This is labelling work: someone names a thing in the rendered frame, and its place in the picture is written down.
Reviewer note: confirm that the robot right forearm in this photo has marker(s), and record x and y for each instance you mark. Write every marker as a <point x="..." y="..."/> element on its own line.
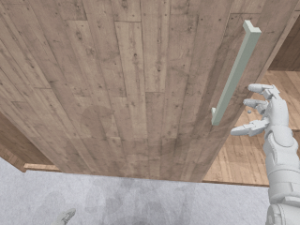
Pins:
<point x="282" y="166"/>

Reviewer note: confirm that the wardrobe door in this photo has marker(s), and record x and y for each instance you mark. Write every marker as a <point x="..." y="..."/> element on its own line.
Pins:
<point x="125" y="88"/>
<point x="19" y="145"/>

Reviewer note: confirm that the robot left hand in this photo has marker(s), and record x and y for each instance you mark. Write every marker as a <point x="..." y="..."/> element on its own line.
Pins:
<point x="64" y="217"/>

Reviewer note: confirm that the robot right hand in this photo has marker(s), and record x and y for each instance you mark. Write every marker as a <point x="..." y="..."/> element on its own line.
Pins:
<point x="276" y="111"/>

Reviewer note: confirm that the handle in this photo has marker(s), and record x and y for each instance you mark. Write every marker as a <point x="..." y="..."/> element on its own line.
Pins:
<point x="246" y="49"/>

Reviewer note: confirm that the robot right upper arm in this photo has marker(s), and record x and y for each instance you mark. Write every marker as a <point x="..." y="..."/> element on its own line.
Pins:
<point x="282" y="214"/>

